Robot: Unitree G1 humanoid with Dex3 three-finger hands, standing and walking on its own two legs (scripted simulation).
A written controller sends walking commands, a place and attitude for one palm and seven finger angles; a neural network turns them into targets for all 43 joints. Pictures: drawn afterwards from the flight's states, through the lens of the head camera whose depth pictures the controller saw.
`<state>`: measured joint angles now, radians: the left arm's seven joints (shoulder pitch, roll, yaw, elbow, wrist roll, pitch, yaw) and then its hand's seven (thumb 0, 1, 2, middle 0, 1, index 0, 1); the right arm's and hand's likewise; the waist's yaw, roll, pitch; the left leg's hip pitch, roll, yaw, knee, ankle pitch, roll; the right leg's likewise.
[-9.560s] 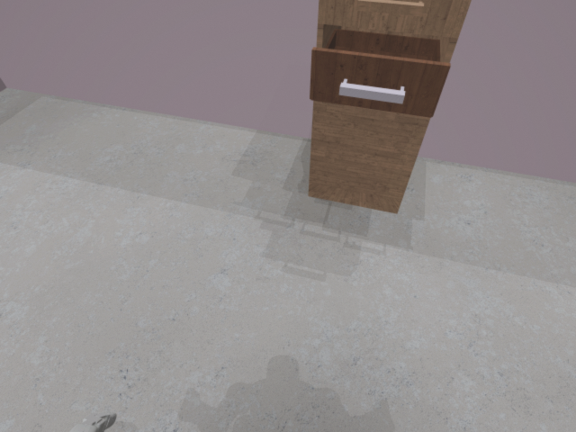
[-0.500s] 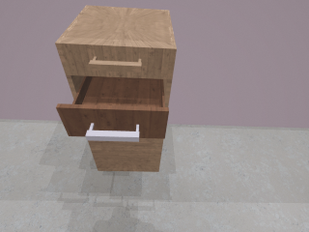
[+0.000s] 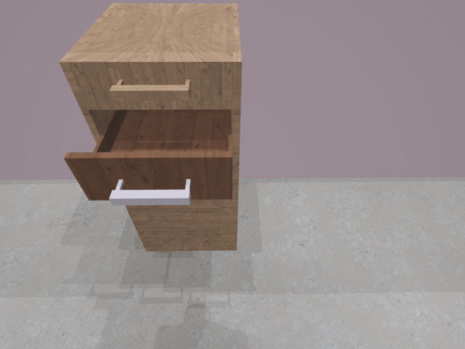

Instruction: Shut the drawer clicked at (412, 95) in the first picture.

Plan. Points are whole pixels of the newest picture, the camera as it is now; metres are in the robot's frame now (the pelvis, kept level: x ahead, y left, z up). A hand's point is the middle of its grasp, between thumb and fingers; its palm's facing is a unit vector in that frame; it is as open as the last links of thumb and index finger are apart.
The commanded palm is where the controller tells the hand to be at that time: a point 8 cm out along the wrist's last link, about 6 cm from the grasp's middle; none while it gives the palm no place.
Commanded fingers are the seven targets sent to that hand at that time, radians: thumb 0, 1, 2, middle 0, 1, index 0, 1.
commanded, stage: come to a stop and stand still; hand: left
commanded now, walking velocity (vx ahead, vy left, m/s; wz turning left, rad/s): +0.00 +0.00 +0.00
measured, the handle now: (152, 190) +0.47 +0.23 -0.05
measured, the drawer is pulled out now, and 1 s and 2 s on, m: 0.19 0.19 0.19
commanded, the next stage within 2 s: look again from close up in 0.06 s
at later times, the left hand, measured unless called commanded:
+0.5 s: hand out of the picture -0.01 +0.22 -0.18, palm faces +0.00 -0.98 -0.20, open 7.4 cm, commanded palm none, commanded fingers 0.00 0.90 0.90 -0.20 -0.30 -0.20 -0.30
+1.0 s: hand out of the picture +0.00 +0.21 -0.18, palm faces -0.03 -0.99 -0.17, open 7.4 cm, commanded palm none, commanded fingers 0.00 0.90 0.90 -0.20 -0.30 -0.20 -0.30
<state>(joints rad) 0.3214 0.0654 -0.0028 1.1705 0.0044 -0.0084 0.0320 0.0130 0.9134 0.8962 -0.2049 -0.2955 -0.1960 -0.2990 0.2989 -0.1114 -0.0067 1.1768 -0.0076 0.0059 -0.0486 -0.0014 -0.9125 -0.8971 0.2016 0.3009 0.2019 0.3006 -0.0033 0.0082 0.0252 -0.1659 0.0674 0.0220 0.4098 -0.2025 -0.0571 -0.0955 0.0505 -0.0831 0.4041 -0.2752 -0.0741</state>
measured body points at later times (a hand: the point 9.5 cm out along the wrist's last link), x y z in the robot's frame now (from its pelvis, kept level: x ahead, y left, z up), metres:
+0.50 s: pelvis -0.01 +0.04 -0.01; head -0.02 +0.04 +0.44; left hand -0.01 +0.27 -0.16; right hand -0.02 -0.18 -0.17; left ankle -0.01 +0.13 -0.74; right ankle -0.03 -0.06 -0.74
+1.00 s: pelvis +0.01 +0.05 -0.01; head +0.03 +0.04 +0.44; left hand +0.00 +0.26 -0.17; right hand -0.01 -0.17 -0.17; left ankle -0.01 +0.13 -0.74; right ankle -0.03 -0.06 -0.74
